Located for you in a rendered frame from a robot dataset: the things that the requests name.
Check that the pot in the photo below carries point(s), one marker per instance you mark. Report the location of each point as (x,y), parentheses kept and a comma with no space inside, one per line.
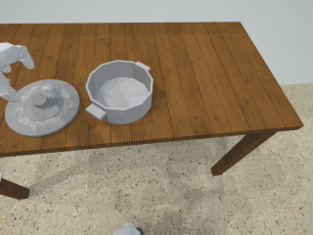
(120,91)

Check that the table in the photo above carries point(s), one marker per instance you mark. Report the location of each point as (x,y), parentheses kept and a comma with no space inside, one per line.
(209,81)

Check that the knob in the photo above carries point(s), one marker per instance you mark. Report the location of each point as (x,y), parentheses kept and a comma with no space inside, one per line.
(40,101)

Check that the left robot hand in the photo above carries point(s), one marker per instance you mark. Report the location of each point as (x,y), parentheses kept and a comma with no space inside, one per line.
(9,54)

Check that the left robot shin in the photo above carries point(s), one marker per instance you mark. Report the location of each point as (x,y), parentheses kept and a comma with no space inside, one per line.
(128,225)

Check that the lid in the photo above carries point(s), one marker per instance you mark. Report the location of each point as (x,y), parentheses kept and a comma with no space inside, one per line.
(27,120)

